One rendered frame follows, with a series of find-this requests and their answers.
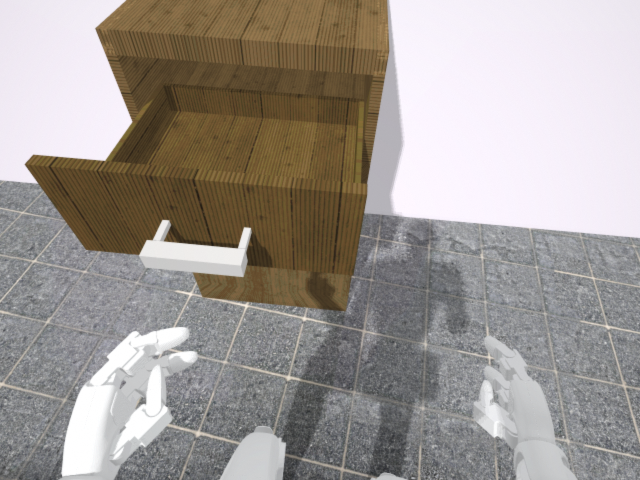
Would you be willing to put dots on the handle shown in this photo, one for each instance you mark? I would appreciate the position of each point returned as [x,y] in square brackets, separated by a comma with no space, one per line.
[158,254]

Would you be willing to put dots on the robot right forearm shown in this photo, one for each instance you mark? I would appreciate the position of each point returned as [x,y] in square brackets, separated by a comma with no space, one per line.
[541,460]

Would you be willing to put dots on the robot right hand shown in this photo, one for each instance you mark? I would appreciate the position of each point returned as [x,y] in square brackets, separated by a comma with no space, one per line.
[522,400]

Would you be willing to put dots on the left robot thigh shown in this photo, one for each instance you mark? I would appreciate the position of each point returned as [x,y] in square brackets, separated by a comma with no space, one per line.
[259,456]

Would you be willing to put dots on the robot left hand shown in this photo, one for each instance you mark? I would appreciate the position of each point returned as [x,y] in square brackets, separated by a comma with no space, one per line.
[94,445]

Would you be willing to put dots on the robot left shin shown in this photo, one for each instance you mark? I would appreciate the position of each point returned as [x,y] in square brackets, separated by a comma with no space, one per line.
[263,429]

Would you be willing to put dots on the drawer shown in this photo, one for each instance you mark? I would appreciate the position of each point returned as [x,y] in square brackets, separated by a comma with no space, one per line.
[215,160]

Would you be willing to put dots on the cabinet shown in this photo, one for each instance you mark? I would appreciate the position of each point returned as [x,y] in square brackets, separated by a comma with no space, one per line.
[335,48]

